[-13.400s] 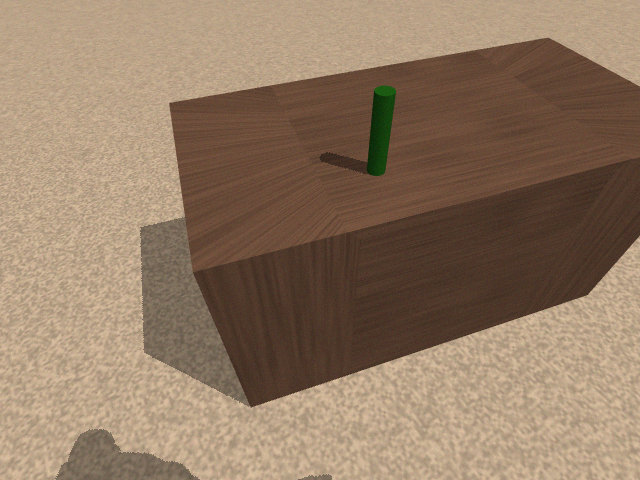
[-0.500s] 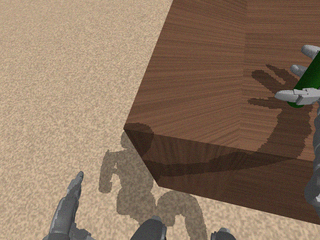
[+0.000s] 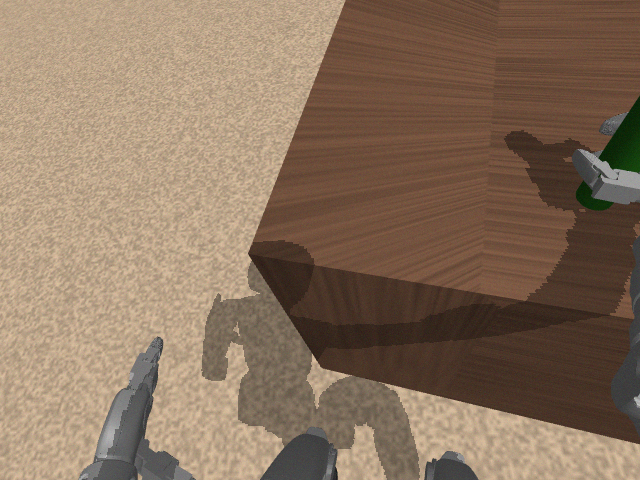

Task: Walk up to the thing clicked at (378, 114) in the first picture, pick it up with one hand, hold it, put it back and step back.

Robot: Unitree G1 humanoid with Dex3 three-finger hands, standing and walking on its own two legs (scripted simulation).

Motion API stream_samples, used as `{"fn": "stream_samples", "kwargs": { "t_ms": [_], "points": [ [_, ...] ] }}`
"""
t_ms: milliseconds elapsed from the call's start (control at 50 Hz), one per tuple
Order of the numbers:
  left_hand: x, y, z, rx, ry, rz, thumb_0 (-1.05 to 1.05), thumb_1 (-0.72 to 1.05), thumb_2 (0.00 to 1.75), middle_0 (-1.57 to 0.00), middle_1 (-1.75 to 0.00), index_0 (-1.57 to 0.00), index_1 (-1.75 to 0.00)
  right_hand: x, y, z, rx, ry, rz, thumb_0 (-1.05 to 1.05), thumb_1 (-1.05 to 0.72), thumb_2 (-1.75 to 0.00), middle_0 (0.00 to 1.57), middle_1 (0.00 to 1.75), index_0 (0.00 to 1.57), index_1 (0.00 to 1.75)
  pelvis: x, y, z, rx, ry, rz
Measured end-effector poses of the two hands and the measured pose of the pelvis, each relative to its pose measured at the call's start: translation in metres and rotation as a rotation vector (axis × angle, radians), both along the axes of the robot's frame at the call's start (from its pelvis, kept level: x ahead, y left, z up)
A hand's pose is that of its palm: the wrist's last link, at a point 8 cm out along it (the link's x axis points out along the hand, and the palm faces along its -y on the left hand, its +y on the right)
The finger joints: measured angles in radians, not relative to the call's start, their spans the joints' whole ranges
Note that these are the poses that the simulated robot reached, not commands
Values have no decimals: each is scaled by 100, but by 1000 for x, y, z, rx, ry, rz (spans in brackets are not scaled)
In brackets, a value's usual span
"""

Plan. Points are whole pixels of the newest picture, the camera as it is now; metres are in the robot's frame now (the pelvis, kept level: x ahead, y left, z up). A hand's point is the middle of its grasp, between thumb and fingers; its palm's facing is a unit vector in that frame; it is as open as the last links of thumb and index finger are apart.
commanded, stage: settle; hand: right
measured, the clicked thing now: (635, 141) +0.51 -0.23 +0.10
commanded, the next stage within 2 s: lift in 0.82 s
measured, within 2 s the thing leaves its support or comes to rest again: leaves its support in 0.02 s
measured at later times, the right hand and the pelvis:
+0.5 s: hand out of the picture +0.52 -0.24 +0.12, palm faces +0.19 +0.98 +0.02, open 5.4 cm; pelvis +0.01 +0.00 +0.02, yaw -1 degrees
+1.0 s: hand out of the picture +0.52 -0.23 +0.15, palm faces +0.20 +0.98 +0.01, open 5.4 cm; pelvis +0.01 +0.00 +0.03, yaw -1 degrees
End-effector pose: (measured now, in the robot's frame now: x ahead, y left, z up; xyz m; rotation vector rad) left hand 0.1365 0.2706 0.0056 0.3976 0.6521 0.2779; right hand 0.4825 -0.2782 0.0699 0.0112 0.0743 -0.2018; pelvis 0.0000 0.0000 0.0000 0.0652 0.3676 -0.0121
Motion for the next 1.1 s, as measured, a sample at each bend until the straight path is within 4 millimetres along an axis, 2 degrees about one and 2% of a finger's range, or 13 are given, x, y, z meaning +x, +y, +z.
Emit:
{"fn": "stream_samples", "kwargs": {
  "t_ms": [80, 160, 280, 400, 500, 680, 860, 1020, 1100],
  "points": [
    [7, -8, 1, -19, -11, -20, -1, -55, 6, -6, -5, -6, -5, 0, 2, 7, 10, -11, 10, -1, 0, -100, 98, 113, 101, 114, 2, 1, 3, -1, -9, -5],
    [7, -17, -5, -60, 3, -24, -1, -54, 6, -6, -5, -6, -5, 1, -5, 22, -2, -40, -12, -1, -1, -105, 97, 117, 99, 118, 5, 1, 6, -2, -16, -6],
    [4, -15, -13, -87, 38, -1, -1, -53, 5, -7, -5, -7, -6, 4, -14, 42, -32, -39, -24, -1, -10, -116, 98, 122, 99, 123, 7, -2, 11, -5, -28, -9],
    [12, -8, -2, -66, 11, 0, -1, -54, 5, -6, -5, -7, -6, 5, -10, 47, 8, -10, 2, -1, -13, -120, 98, 122, 100, 123, 10, -3, 17, -10, -42, -8],
    [17, -11, 3, -66, 4, -17, -1, -54, 5, -6, -5, -6, -5, 6, -7, 49, 13, -20, 9, -1, -13, -120, 98, 122, 100, 123, 11, -1, 20, -14, -47, -6],
    [8, -12, -7, -99, 52, 4, -1, -53, 5, -6, -5, -6, -5, 6, -6, 56, -7, -16, -5, -1, -12, -121, 99, 121, 101, 123, 13, -1, 24, -16, -54, -7],
    [18, -7, 6, -82, 3, -9, -1, -53, 5, -6, -5, -6, -5, 8, -2, 71, 11, -24, 0, -1, -11, -122, 100, 121, 101, 122, 15, 1, 30, -21, -73, -4],
    [10, -11, -5, -116, 40, -1, -1, -53, 5, -6, -5, -6, -5, 6, -4, 77, -4, -28, -2, -1, -11, -122, 100, 121, 102, 122, 14, 1, 31, -23, -76, -4],
    [11, -8, -2, -115, 25, 4, -1, -53, 5, -6, -5, -6, -5, 2, 0, 83, -10, -28, 5, -1, -11, -123, 100, 121, 102, 122, 15, 1, 34, -26, -87, -1]
  ]
}}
